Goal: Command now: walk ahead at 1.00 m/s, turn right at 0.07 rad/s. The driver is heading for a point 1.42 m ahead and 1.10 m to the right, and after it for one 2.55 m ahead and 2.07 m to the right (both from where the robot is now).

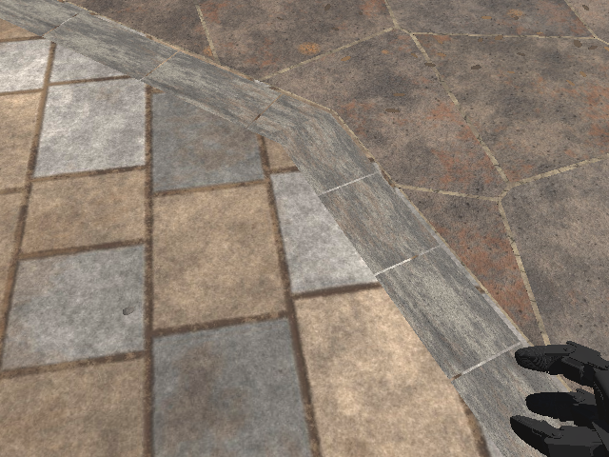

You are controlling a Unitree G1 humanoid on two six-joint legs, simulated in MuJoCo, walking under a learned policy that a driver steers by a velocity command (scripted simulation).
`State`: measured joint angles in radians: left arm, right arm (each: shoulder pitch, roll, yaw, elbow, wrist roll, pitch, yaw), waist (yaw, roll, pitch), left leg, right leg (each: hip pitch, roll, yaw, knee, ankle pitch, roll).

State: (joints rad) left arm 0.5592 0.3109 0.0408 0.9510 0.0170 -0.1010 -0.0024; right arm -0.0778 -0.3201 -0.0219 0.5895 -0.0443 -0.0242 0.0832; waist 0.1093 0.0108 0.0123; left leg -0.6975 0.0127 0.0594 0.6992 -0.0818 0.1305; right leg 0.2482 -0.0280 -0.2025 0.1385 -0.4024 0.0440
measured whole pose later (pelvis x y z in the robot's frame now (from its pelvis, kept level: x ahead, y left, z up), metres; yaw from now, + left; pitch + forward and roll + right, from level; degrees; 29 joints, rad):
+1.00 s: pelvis +0.91 -0.23 +0.00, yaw -48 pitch +2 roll +2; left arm 0.35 0.37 0.09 0.82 0.00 -0.05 -0.01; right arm 0.09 -0.29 -0.01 0.63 -0.06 -0.07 -0.02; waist 0.08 -0.02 0.05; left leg -0.47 0.01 0.01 0.61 -0.19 -0.02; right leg -0.19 0.14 0.16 1.17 -0.40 -0.13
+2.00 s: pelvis +1.34 -1.06 +0.02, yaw -64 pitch +0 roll +2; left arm 0.14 0.25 -0.03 0.67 0.07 -0.09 0.00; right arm 0.45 -0.33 -0.06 0.87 -0.01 -0.03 0.01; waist -0.04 0.00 0.02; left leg -0.22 -0.20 -0.02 0.45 -0.23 0.16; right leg -0.56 -0.04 0.10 1.28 -0.32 0.01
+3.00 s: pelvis +1.93 -1.75 +0.01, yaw -13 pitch +2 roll +1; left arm 0.04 0.26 -0.02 0.58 0.04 -0.06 -0.03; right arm 0.46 -0.33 -0.06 0.82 0.00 -0.07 0.02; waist -0.10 0.01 0.03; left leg 0.09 -0.17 -0.19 0.27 -0.36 0.14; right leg -0.67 -0.13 0.04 0.62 0.05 0.01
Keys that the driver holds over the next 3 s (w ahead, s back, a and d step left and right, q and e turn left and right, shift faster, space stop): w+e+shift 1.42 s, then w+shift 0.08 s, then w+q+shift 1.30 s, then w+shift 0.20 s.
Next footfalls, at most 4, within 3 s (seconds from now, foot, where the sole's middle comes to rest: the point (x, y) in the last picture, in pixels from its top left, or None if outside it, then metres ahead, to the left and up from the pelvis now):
0.04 left None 0.23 0.09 -0.75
0.48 right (408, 377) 0.65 -0.13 -0.75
0.92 left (441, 226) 1.11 -0.22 -0.75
1.38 right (606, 222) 1.17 -0.67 -0.75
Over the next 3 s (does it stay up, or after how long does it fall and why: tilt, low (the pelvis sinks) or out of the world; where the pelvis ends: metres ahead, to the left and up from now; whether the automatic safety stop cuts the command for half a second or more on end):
stays up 1.93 -1.75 0.01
